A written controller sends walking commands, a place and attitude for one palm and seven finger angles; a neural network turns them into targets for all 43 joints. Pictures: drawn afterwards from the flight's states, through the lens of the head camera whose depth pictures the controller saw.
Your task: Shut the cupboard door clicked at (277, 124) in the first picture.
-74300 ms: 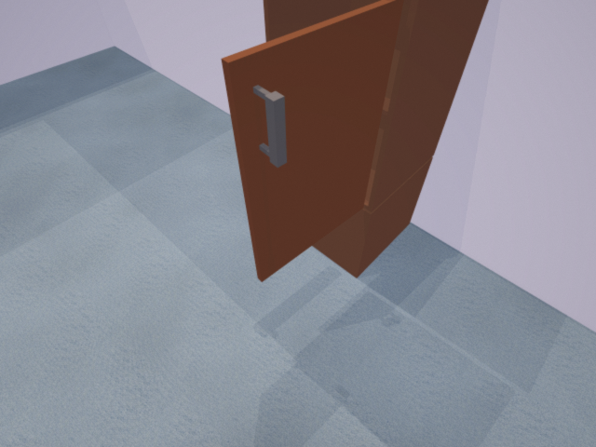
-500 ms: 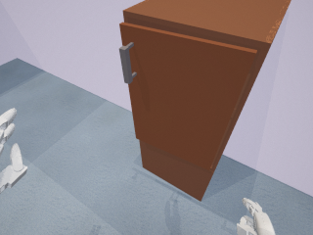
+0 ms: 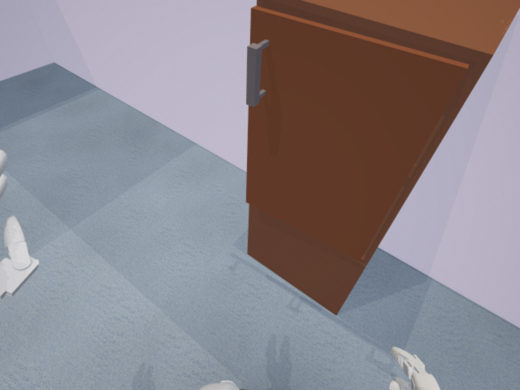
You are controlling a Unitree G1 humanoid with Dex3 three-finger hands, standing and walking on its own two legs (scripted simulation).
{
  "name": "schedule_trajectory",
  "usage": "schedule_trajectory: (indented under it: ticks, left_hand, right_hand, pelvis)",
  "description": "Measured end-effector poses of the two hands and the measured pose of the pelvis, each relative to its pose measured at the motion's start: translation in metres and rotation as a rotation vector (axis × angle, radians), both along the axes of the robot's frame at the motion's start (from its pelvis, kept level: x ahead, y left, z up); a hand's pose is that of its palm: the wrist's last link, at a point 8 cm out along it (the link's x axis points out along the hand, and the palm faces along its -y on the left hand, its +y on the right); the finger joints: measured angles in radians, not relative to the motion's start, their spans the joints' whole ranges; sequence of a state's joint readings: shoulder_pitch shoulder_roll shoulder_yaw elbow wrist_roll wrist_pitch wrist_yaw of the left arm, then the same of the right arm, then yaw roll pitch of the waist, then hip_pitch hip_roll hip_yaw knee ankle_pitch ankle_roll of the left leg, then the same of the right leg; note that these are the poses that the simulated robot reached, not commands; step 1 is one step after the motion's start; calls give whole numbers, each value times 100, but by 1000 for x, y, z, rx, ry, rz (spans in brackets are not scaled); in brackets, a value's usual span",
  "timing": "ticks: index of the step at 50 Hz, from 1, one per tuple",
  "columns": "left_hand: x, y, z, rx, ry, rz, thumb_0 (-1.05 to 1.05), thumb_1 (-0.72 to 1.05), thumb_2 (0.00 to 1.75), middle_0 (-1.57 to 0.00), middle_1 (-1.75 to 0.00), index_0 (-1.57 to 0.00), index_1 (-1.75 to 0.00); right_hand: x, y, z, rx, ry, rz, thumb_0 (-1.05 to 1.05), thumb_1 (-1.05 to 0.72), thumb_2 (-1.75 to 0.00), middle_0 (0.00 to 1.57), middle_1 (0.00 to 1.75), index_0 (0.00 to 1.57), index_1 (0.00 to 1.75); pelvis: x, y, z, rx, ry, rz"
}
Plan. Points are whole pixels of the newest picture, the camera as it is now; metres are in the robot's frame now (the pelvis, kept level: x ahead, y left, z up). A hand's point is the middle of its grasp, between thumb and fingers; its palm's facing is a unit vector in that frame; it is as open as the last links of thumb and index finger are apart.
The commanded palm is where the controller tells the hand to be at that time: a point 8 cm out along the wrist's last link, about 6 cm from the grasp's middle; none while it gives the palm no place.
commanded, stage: step back with the hand held close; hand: left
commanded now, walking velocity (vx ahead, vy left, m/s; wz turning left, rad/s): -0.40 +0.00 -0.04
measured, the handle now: (258, 73) +0.70 +0.07 +0.15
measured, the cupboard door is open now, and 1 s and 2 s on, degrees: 4 4 4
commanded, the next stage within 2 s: stop stepping back and stand still in 0.40 s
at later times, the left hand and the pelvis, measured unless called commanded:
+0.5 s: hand out of the picture +0.15 +0.28 +0.18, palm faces +0.27 -0.87 -0.42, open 7.4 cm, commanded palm +0.07 +0.32 +0.19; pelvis -0.10 +0.04 +0.01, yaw -6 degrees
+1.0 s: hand out of the picture +0.04 +0.32 +0.18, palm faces +0.32 -0.87 -0.38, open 7.4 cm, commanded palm -0.03 +0.36 +0.19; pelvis -0.20 +0.08 +0.01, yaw -6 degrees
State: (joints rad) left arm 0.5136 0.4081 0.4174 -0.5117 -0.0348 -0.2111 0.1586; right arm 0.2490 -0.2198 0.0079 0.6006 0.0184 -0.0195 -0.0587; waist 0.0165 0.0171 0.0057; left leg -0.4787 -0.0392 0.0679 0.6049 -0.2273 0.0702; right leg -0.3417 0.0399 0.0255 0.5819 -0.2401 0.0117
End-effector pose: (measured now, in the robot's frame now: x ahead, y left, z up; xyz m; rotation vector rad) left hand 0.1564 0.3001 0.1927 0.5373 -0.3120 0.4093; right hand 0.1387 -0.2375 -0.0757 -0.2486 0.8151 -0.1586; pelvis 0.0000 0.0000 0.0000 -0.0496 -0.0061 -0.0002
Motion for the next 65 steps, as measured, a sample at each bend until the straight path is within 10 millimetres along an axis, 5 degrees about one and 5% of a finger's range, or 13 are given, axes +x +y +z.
schedule_trajectory:
  ticks: [9, 14, 20, 24, 31, 37, 44, 48, 55, 59, 65]
  left_hand:
    - [-21, 19, 9, 38, -42, -35, 1, 89, 90, -21, -30, -22, -31]
    - [-38, 13, 6, 3, -36, -68, 1, 89, 90, -21, -30, -21, -31]
    - [-38, 12, -1, -38, -51, -157, 1, 89, 90, -21, -30, -21, -31]
    - [-39, 21, 0, -19, -15, -207, 1, 89, 90, -21, -30, -21, -31]
    - [-92, 28, 13, 22, 71, -237, 1, 89, 90, -21, -30, -22, -31]
    - [-148, 39, 13, 40, 73, -184, 1, 89, 90, -21, -30, -22, -31]
    - [-151, 71, -8, -126, -65, -66, 1, 89, 90, -21, -30, -22, -31]
    - [-149, 70, -7, -114, -2, -102, 1, 89, 90, -21, -30, -21, -30]
    - [-177, 55, 16, 65, 79, -193, 1, 89, 90, -21, -30, -21, -31]
    - [-184, 68, 14, 50, 57, -127, 1, 89, 90, -21, -30, -22, -31]
    - [-169, 90, -7, -74, 22, -33, 1, 89, 90, -21, -30, -21, -31]
  right_hand:
    - [-11, 13, 14, -5, -88, 6, 1, -90, -90, 20, 30, 20, 30]
    - [-26, 20, 15, 13, -101, 26, 1, -90, -90, 20, 30, 20, 30]
    - [-64, 23, 19, -31, -64, -47, 1, -90, -90, 20, 30, 20, 30]
    - [-95, 28, 26, -43, -71, -93, 1, -90, -90, 20, 30, 20, 30]
    - [-158, 40, 36, -25, -76, -122, 1, -90, -90, 20, 30, 20, 30]
    - [-209, 43, 14, -29, -3, -123, 1, -90, -90, 20, 30, 20, 30]
    - [-252, 52, -3, -64, 50, -187, 1, -90, -90, 20, 30, 20, 30]
    - [-261, 70, 7, -22, -2, -201, 1, -90, -90, 20, 30, 20, 30]
    - [-261, 88, 7, 47, -16, -154, 1, -90, -90, 20, 30, 20, 30]
    - [-259, 84, -2, 43, 32, -144, 1, -90, -90, 20, 30, 20, 30]
    - [-242, 78, -4, -25, 38, -134, 1, -90, -90, 20, 30, 20, 30]
  pelvis:
    - [-27, 9, -1, -36, 17, -9]
    - [-53, 13, 1, -25, 43, -56]
    - [-66, 27, 1, -6, 33, -81]
    - [-94, 38, 5, -14, 22, -94]
    - [-133, 47, 17, -44, 43, -110]
    - [-169, 57, 8, -5, 8, -125]
    - [-182, 77, -1, 7, -26, -89]
    - [-195, 81, 8, 19, -24, -103]
    - [-208, 81, 14, 17, 2, -116]
    - [-206, 86, 11, 28, -9, -125]
    - [-191, 100, 5, 25, -31, -80]
